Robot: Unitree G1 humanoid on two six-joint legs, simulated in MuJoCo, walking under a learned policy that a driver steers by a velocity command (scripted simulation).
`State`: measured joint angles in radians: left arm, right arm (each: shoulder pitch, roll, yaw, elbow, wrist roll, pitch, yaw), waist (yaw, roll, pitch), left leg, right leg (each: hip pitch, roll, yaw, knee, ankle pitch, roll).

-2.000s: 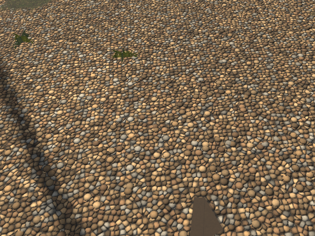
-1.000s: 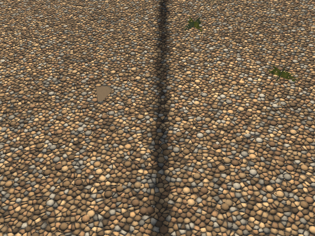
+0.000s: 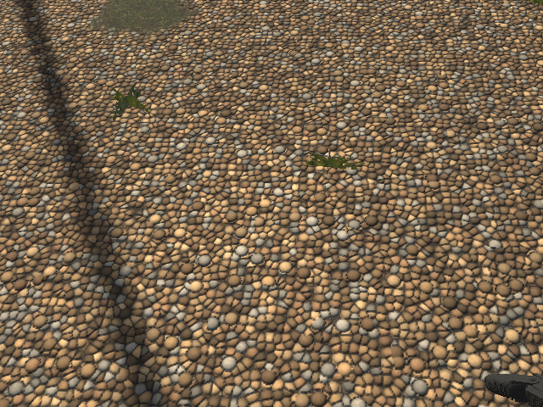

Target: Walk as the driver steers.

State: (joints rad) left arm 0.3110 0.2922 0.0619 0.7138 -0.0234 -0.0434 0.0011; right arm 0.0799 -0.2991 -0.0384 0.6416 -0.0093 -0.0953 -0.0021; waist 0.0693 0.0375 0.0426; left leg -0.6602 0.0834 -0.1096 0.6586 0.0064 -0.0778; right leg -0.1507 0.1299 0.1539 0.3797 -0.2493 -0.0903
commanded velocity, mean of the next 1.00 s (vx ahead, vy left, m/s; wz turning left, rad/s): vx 0.22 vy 0.00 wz -0.27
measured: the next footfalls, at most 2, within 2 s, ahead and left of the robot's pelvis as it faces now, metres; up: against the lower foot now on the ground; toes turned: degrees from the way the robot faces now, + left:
left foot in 0.12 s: +0.25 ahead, +0.15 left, +0.00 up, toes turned -8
right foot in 0.56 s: +0.37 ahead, -0.13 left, +0.00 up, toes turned -13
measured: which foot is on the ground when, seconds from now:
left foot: up 0.00-0.10, down 0.12-0.56, up 0.58-0.82, down 0.84-1.00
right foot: down 0.00-0.14, up 0.16-0.54, down 0.56-1.00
